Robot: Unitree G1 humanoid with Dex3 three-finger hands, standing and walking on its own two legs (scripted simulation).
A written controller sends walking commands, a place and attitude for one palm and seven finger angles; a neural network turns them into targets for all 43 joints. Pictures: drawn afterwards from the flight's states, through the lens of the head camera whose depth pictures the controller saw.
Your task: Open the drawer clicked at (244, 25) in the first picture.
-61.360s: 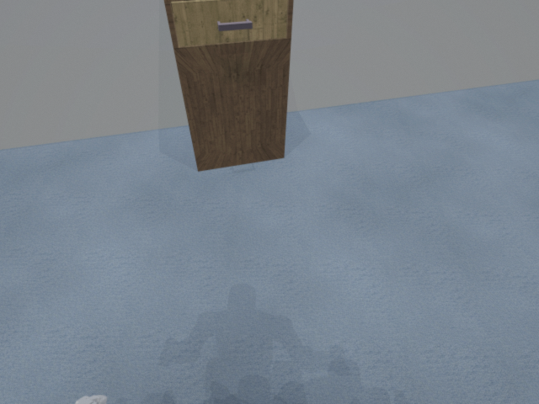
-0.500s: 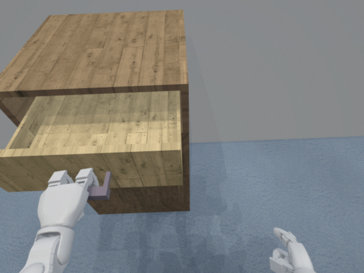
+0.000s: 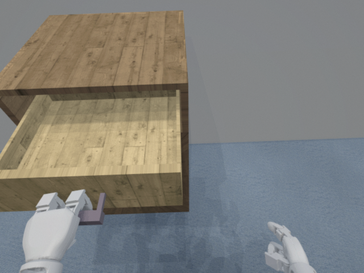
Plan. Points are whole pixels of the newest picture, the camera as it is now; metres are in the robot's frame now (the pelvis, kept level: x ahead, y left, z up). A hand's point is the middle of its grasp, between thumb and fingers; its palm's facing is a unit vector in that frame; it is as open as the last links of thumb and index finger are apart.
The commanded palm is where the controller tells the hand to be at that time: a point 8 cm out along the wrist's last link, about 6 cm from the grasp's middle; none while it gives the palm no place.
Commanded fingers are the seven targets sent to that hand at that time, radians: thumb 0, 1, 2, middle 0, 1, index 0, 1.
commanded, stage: pull the drawer open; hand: left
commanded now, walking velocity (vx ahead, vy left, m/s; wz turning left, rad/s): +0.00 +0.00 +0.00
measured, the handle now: (71, 208) +0.23 +0.26 +0.03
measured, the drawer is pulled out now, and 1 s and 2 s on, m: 0.24 0.30 0.30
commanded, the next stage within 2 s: open the thumb to release the handle in 0.94 s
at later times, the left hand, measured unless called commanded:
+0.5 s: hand (60, 263) +0.14 +0.25 +0.01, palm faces -0.02 -0.09 -1.00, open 5.6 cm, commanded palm +0.08 +0.26 +0.06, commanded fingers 0.00 0.90 0.90 -0.40 -1.35 -0.40 -1.35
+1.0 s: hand out of the picture +0.12 +0.25 +0.01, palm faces -0.02 -0.07 -1.00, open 5.6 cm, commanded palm +0.07 +0.25 +0.06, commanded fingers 0.00 0.90 0.90 -0.40 -1.35 -0.40 -1.35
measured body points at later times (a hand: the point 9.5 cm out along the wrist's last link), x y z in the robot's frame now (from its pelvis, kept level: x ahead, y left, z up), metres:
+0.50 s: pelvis -0.01 -0.01 -0.01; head +0.02 -0.03 +0.44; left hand +0.13 +0.25 +0.06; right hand +0.20 -0.22 -0.10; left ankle -0.04 +0.08 -0.71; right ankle -0.02 -0.09 -0.71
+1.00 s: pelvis -0.01 -0.01 -0.01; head +0.02 -0.03 +0.43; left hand +0.12 +0.25 +0.06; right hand +0.20 -0.23 -0.11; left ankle -0.04 +0.08 -0.71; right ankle -0.02 -0.09 -0.71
